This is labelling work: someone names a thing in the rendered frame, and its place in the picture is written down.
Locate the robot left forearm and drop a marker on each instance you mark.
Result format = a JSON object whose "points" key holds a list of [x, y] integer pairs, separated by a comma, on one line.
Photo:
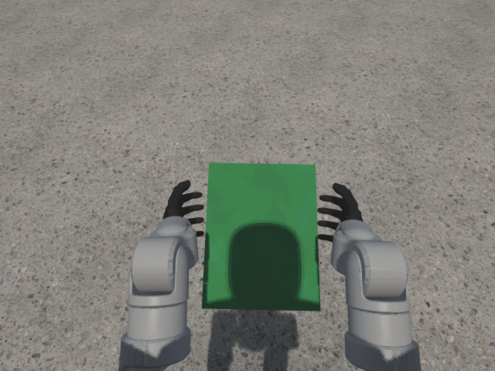
{"points": [[158, 291]]}

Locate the right robot hand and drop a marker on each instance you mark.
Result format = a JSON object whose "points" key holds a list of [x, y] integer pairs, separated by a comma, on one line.
{"points": [[347, 203]]}

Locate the carton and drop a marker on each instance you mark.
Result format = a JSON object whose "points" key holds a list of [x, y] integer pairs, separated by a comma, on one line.
{"points": [[261, 243]]}

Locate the left robot hand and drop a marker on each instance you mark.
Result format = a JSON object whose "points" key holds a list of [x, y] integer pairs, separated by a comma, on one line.
{"points": [[176, 201]]}

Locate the robot right forearm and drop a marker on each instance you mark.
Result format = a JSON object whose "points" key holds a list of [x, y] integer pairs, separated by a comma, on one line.
{"points": [[377, 294]]}

